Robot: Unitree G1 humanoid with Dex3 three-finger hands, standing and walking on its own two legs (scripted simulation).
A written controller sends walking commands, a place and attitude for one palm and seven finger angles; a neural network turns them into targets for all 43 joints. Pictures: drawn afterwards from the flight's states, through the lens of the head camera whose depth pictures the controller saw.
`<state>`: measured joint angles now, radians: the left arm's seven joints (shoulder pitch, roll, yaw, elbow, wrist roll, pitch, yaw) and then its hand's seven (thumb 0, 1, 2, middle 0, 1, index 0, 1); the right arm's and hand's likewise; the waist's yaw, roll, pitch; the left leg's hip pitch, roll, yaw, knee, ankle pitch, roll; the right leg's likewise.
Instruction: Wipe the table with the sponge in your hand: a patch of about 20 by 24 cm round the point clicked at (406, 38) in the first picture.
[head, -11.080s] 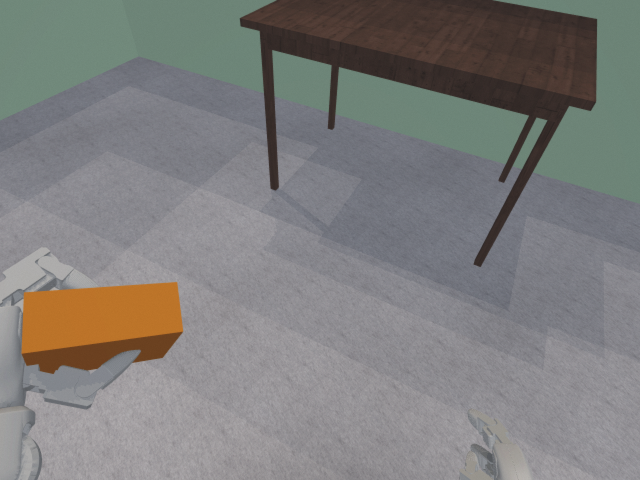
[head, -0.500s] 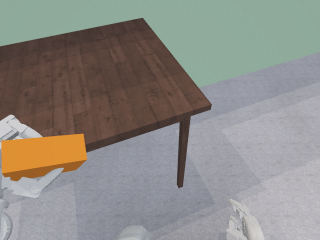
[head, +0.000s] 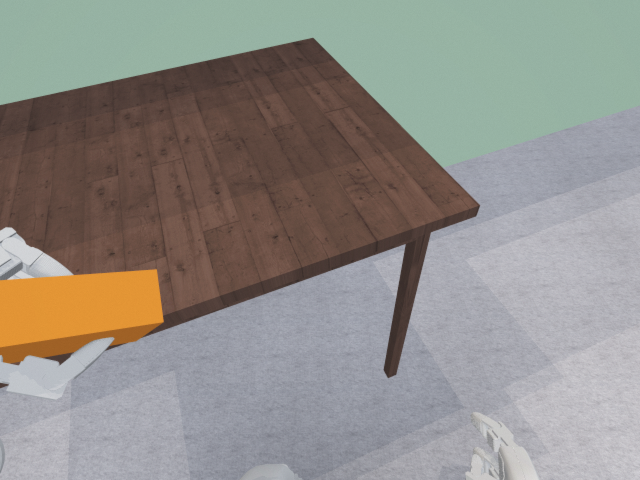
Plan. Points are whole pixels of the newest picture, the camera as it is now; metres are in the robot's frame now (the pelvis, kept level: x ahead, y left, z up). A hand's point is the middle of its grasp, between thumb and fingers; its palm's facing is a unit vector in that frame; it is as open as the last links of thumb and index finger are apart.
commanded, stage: shuffle to correct the standing spot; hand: left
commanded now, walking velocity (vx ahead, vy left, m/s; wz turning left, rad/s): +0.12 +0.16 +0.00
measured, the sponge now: (100, 314) +0.23 +0.21 +0.18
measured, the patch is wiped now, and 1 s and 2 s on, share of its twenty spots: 0.00 0.00 0.00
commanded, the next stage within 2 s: come to a stop and stand still in 0.86 s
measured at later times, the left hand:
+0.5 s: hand out of the picture +0.20 +0.33 +0.20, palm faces +0.46 -0.75 -0.47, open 9.0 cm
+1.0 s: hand out of the picture +0.26 +0.38 +0.19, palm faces +0.42 -0.78 -0.47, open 9.0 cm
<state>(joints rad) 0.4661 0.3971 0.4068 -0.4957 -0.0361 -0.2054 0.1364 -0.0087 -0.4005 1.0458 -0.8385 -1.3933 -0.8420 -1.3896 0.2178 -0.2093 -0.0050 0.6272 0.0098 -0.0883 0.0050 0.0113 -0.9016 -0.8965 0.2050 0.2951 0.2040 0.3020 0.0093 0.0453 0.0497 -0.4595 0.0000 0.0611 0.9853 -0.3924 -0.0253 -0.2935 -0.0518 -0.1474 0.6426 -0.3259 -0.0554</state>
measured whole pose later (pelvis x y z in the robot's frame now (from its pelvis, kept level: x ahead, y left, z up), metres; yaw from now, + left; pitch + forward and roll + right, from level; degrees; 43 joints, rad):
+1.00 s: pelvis +0.05 +0.13 +0.01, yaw +0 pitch +0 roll +0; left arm 0.49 0.41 0.42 -0.54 -0.03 -0.19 0.14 -0.01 -0.40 1.05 -0.84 -1.39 -0.84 -1.39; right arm 0.21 -0.15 0.03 0.57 0.01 -0.12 -0.03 0.01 -0.90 -0.90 0.21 0.30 0.21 0.30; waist 0.01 0.00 0.05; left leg -0.27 0.07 0.12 0.51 -0.23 -0.01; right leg -0.36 -0.02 -0.10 0.68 -0.35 0.00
